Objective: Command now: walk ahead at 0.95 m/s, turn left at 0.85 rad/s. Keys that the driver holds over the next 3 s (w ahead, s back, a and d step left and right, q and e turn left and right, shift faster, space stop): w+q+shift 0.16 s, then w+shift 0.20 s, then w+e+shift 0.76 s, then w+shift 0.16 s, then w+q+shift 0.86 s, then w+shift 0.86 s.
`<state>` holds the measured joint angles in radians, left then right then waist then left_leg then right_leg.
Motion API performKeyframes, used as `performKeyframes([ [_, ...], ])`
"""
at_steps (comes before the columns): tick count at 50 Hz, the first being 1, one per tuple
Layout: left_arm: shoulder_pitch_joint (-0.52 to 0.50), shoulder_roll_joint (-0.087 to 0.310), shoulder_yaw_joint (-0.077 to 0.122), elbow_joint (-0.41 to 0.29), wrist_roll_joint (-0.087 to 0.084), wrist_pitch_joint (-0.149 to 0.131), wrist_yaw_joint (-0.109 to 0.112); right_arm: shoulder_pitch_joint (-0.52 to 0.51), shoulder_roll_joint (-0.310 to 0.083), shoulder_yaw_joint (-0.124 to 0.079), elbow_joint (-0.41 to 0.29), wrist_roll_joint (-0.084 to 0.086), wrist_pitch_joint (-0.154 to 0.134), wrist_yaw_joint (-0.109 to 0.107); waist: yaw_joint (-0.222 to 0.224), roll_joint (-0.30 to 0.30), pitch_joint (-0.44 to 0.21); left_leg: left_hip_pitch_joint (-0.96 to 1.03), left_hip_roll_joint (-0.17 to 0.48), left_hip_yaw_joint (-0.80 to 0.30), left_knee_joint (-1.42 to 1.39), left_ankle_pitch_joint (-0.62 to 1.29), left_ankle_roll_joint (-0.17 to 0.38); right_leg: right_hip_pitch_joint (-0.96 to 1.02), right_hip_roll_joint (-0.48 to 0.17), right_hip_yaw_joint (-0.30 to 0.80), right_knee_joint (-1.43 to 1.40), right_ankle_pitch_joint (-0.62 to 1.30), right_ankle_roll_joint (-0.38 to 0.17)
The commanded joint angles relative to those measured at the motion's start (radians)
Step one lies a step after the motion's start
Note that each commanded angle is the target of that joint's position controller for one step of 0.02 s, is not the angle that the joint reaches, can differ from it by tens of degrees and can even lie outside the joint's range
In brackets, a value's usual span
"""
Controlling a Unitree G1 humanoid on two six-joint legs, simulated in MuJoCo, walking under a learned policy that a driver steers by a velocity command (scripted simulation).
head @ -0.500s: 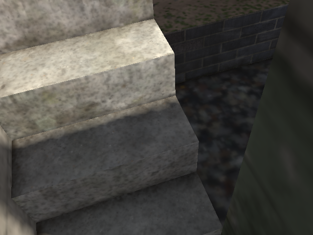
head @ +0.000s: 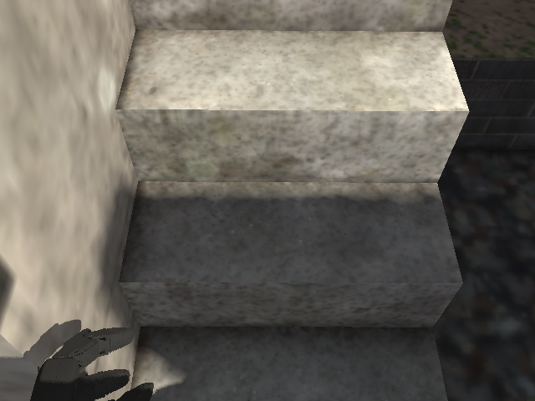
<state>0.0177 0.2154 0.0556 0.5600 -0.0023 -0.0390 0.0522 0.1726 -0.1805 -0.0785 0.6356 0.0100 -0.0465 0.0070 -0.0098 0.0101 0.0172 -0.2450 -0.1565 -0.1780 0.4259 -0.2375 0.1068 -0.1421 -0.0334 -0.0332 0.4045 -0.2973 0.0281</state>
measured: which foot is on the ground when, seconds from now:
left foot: down 0.00-0.18, up 0.20-0.36, down 0.38-1.00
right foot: down 0.00-0.38, up 0.40-0.76, down 0.78-1.00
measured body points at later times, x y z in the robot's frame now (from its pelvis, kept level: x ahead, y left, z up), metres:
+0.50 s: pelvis +0.06 +0.05 +0.00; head +0.07 +0.06 +0.45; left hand +0.13 +0.29 -0.11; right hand +0.29 -0.09 -0.08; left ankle +0.05 +0.12 -0.74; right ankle +0.01 -0.11 -0.69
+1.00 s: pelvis +0.08 +0.02 -0.01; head +0.13 +0.02 +0.44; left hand +0.27 +0.25 -0.11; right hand +0.26 -0.24 -0.08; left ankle +0.05 +0.12 -0.74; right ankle +0.05 -0.06 -0.73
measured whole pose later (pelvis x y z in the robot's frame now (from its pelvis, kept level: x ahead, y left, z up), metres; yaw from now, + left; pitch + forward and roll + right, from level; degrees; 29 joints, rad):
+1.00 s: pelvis +0.08 +0.02 -0.01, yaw -5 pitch +3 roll +1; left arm 0.14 0.24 0.06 0.66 -0.01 0.01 0.02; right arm 0.14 -0.22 0.01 0.53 -0.03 -0.06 -0.08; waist -0.02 -0.03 0.06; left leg -0.22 0.08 0.27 0.52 -0.34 0.00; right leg -0.33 0.09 0.06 0.67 -0.30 -0.09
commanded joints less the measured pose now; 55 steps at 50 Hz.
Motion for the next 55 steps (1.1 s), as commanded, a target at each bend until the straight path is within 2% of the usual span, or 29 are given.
performKeyframes([
  [1,-0.090,0.046,0.000,-0.107,0.014,0.019,0.013,0.046,-0.066,-0.020,-0.062,0.011,-0.032,-0.001,-0.027,0.035,-0.281,0.256,0.148,-0.146,0.141,1.175,0.019,0.021,0.086,-0.100,0.176,0.314,-0.003],
  [5,-0.045,0.053,-0.001,-0.113,-0.021,0.025,-0.004,-0.045,-0.118,-0.030,-0.064,-0.024,-0.023,0.011,0.047,0.099,-0.198,0.278,0.146,-0.247,0.074,1.121,0.069,-0.106,0.138,-0.033,0.134,-0.158,-0.002],
  [7,0.051,0.068,0.011,-0.068,0.000,0.019,0.014,-0.124,-0.098,-0.028,-0.083,0.013,-0.024,0.011,0.111,0.017,-0.171,0.098,0.118,-0.209,0.165,1.003,0.030,0.108,0.084,0.001,-0.078,0.067,-0.028],
  [8,0.137,0.109,0.020,-0.026,0.034,0.014,0.028,-0.185,-0.085,-0.024,-0.121,0.034,-0.026,0.002,0.141,-0.056,-0.163,-0.127,0.095,-0.149,0.291,0.726,-0.008,0.309,-0.022,0.050,-0.102,0.346,-0.063],
  [9,0.208,0.166,0.039,0.016,0.061,0.004,0.035,-0.159,-0.042,-0.005,-0.133,0.028,-0.030,-0.012,0.126,-0.242,-0.175,-0.445,0.015,-0.027,0.387,0.183,-0.045,0.568,-0.207,0.152,0.002,0.853,-0.118],
  [10,0.205,0.151,0.034,0.031,0.090,-0.004,0.028,-0.086,-0.054,0.008,-0.128,0.019,-0.020,-0.039,0.095,-0.343,-0.201,-0.573,0.040,0.048,0.541,-0.283,-0.038,0.604,-0.382,0.257,0.037,1.084,-0.225],
  [11,0.201,0.098,0.022,0.030,0.096,-0.019,0.015,-0.092,-0.093,0.006,-0.114,0.003,-0.008,-0.052,0.084,-0.200,-0.194,-0.536,0.114,0.054,0.662,-0.282,-0.042,0.493,-0.421,0.257,0.005,1.005,-0.271],
  [14,-0.061,0.064,-0.010,-0.011,0.066,-0.048,-0.006,-0.074,-0.063,0.034,-0.115,-0.037,0.015,-0.040,-0.067,-0.078,-0.082,-0.183,0.145,0.105,0.457,-0.149,-0.043,0.037,-0.228,-0.030,-0.026,1.004,-0.129],
  [17,0.024,0.125,-0.006,0.034,-0.004,-0.047,-0.013,-0.066,-0.014,0.056,-0.095,-0.060,0.003,-0.023,-0.046,-0.125,-0.137,0.017,0.064,0.221,0.122,0.022,-0.057,0.047,-0.208,-0.075,0.160,1.385,-0.132],
  [19,0.030,0.106,-0.015,0.031,-0.047,-0.045,-0.010,0.067,-0.002,0.061,-0.053,-0.074,-0.022,-0.013,-0.102,-0.086,-0.178,0.256,0.076,0.182,-0.003,0.311,-0.016,-0.138,-0.135,-0.103,0.396,0.980,-0.097],
  [20,0.029,0.027,-0.036,-0.004,-0.044,-0.049,-0.008,0.118,-0.079,0.044,-0.042,-0.097,-0.035,-0.014,-0.084,0.111,-0.166,0.412,0.240,-0.001,0.011,0.826,0.016,-0.382,-0.064,-0.097,0.598,0.296,-0.049],
  [21,0.126,-0.060,-0.069,0.006,-0.050,-0.024,-0.016,0.121,-0.151,0.032,-0.066,-0.092,-0.042,-0.037,-0.040,0.243,-0.254,0.233,0.500,-0.217,-0.106,1.066,0.151,-0.245,-0.002,0.025,0.769,-0.106,-0.009],
  [22,0.189,-0.048,-0.071,0.044,-0.024,-0.001,-0.006,-0.002,-0.086,0.055,-0.103,-0.082,-0.047,-0.041,0.020,0.107,-0.227,0.087,0.494,-0.115,-0.129,0.868,0.164,-0.140,-0.067,0.088,0.743,-0.107,-0.002],
  [24,0.161,-0.017,-0.071,0.053,-0.006,0.013,0.000,-0.108,-0.023,0.094,-0.127,-0.070,-0.056,-0.046,0.052,0.016,-0.083,-0.029,0.391,0.055,-0.187,0.783,0.003,-0.088,-0.052,0.034,0.421,-0.118,-0.002],
  [27,0.115,-0.007,-0.066,0.053,-0.011,0.031,-0.004,-0.054,-0.064,0.093,-0.108,-0.048,-0.070,-0.059,0.011,0.104,-0.111,0.100,0.349,0.108,-0.229,0.613,-0.099,-0.077,0.010,0.047,0.222,-0.040,0.011],
  [28,0.143,-0.012,-0.067,0.063,0.000,0.032,-0.004,-0.057,-0.078,0.090,-0.109,-0.045,-0.068,-0.069,0.014,0.183,-0.155,0.101,0.344,0.125,-0.253,0.450,-0.101,-0.037,0.021,0.028,0.231,-0.016,0.008],
  [32,0.063,0.013,-0.046,0.004,-0.005,0.015,-0.020,-0.097,-0.133,0.078,-0.132,-0.039,-0.060,-0.076,0.027,0.109,-0.108,0.069,0.389,0.088,-0.298,0.096,-0.093,-0.085,0.030,0.014,0.151,0.012,-0.032],
  [36,0.096,0.012,-0.037,0.022,0.027,0.010,-0.013,-0.107,-0.091,0.092,-0.154,-0.042,-0.053,-0.096,0.032,0.121,-0.103,0.096,0.389,0.153,-0.214,-0.001,-0.023,-0.114,0.026,0.010,0.111,0.005,-0.070],
  [38,0.113,0.010,-0.036,0.042,0.027,0.005,-0.017,-0.105,-0.106,0.079,-0.154,-0.037,-0.056,-0.085,0.035,0.081,-0.089,0.126,0.349,0.203,-0.082,0.209,-0.024,-0.118,0.020,0.003,0.052,0.068,-0.103],
  [39,0.144,0.035,-0.027,0.063,0.034,0.004,-0.029,-0.086,-0.113,0.072,-0.155,-0.030,-0.062,-0.087,0.041,0.047,-0.112,0.120,0.342,0.216,-0.015,0.203,-0.025,-0.094,0.017,0.027,0.040,0.092,-0.123],
  [41,0.085,0.160,0.013,0.046,0.022,0.005,-0.047,-0.047,-0.079,0.090,-0.192,-0.029,-0.058,-0.076,-0.026,-0.217,-0.135,0.059,0.234,0.306,0.097,0.032,-0.073,-0.072,-0.062,0.198,0.034,0.366,-0.181],
  [42,0.007,0.141,0.016,0.009,0.009,0.006,-0.045,-0.051,-0.057,0.096,-0.200,-0.033,-0.052,-0.065,-0.037,-0.264,-0.107,0.097,0.212,0.294,0.103,-0.051,-0.099,-0.169,-0.084,0.284,-0.029,0.335,-0.201],
  [44,0.009,0.107,0.014,0.006,-0.001,-0.001,-0.045,-0.059,-0.089,0.077,-0.205,-0.032,-0.048,-0.065,-0.051,-0.103,-0.057,0.151,0.224,0.281,0.068,-0.085,-0.114,-0.241,-0.058,0.291,0.010,0.482,-0.211],
  [47,0.058,0.128,0.028,0.002,0.000,0.017,-0.033,-0.067,-0.121,0.063,-0.200,-0.048,-0.047,-0.082,-0.024,0.045,-0.139,0.167,0.303,0.271,0.006,-0.004,-0.087,-0.168,0.035,0.163,0.260,0.720,-0.177],
  [49,0.104,0.123,0.038,-0.001,-0.004,0.036,-0.034,-0.130,-0.127,0.067,-0.209,-0.055,-0.029,-0.087,0.018,0.108,-0.151,0.167,0.364,0.296,-0.029,0.044,-0.069,-0.179,0.082,0.112,0.333,0.506,-0.160],
  [51,0.186,0.087,0.042,0.004,-0.022,0.034,-0.020,-0.283,-0.108,0.071,-0.210,-0.035,0.010,-0.104,0.116,0.168,-0.161,0.175,0.397,0.363,0.098,0.664,-0.062,-0.155,0.141,0.065,0.319,0.168,-0.153],
  [53,0.278,0.101,0.053,0.034,0.000,0.045,-0.047,-0.238,-0.143,0.057,-0.197,-0.019,0.036,-0.076,0.167,0.079,-0.162,0.188,0.391,0.393,0.360,0.612,-0.048,-0.125,0.141,0.107,0.091,0.052,-0.206],
  [54,0.317,0.152,0.063,0.043,0.018,0.039,-0.054,-0.253,-0.134,0.052,-0.236,-0.010,0.040,-0.062,0.164,-0.098,-0.128,0.009,0.319,0.397,0.554,0.335,-0.085,-0.037,0.070,0.276,0.049,0.327,-0.239],
  [55,0.305,0.226,0.074,0.039,0.022,0.036,-0.055,-0.270,-0.054,0.067,-0.294,-0.017,0.040,-0.044,0.087,-0.262,-0.078,-0.309,0.171,0.343,0.758,-0.226,-0.131,0.083,-0.030,0.556,0.015,0.655,-0.293],
])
